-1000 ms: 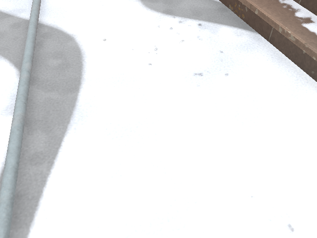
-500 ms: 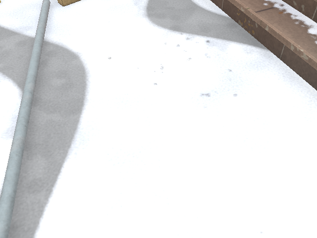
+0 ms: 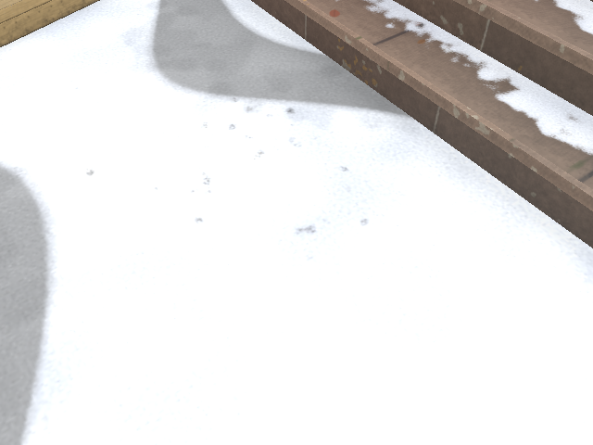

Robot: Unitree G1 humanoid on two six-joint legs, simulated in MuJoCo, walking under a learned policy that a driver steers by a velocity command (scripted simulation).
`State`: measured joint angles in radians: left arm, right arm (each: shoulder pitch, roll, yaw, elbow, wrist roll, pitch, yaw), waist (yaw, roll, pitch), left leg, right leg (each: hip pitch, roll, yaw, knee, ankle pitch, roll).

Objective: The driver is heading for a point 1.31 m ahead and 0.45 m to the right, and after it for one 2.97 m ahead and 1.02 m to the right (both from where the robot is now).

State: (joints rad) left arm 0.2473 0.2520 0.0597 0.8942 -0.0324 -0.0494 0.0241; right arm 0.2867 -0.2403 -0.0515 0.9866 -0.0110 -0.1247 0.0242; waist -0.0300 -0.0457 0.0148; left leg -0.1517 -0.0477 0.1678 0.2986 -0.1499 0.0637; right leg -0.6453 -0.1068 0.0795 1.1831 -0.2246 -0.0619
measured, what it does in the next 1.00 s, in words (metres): walks ahead, turning right: right foot, then left foot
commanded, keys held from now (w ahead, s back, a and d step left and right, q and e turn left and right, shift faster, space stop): w+e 0.02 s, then e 0.64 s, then no key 0.24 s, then w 0.10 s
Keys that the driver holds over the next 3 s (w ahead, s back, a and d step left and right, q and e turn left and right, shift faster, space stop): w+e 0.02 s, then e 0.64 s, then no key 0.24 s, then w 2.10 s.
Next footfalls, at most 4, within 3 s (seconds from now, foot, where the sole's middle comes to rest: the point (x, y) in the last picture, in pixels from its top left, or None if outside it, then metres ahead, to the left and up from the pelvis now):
0.28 right None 0.28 -0.16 -0.78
0.82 left None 0.32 0.05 -0.78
1.22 right None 0.22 -0.17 -0.78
1.64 left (346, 391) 0.64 -0.11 -0.78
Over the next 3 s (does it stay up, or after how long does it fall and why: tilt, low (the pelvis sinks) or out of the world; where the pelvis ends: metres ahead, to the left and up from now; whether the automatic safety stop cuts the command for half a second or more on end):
stays up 1.06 -0.42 0.01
